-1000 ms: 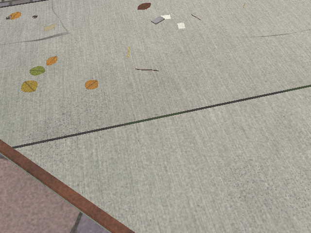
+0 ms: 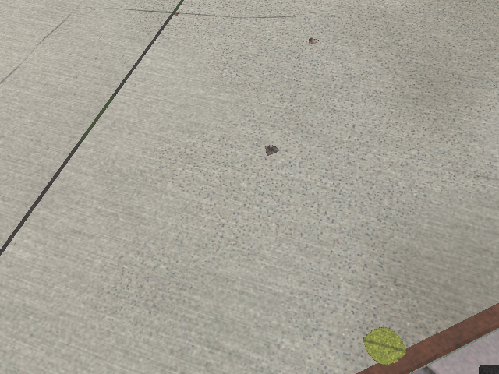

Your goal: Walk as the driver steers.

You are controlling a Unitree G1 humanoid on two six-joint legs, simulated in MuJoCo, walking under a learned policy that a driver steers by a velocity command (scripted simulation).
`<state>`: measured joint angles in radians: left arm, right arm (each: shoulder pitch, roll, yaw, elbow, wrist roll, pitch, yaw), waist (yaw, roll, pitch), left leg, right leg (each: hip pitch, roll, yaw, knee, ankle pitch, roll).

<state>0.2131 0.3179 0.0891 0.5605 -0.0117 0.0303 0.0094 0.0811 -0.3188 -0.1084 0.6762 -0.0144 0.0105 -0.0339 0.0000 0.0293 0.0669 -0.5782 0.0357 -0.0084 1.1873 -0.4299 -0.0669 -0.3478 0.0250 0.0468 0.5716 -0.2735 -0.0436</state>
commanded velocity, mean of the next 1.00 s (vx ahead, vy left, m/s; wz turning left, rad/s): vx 0.71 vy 0.00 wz -0.29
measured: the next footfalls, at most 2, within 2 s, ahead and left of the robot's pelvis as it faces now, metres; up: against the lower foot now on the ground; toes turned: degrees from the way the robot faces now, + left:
left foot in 0.16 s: +0.10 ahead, +0.17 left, +0.00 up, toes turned -23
right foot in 0.64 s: +0.28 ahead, -0.24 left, +0.00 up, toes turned -27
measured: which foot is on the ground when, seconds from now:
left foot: up 0.00-0.14, down 0.16-0.64, up 0.66-1.00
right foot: down 0.00-0.32, up 0.34-0.62, down 0.64-1.00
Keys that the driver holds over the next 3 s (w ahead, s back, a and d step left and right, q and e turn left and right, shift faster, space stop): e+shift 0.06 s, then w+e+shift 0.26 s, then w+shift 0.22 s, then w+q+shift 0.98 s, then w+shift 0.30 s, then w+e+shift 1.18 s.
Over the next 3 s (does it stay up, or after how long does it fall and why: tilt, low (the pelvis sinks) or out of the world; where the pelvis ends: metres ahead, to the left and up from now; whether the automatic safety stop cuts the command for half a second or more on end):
stays up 2.28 -0.04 0.04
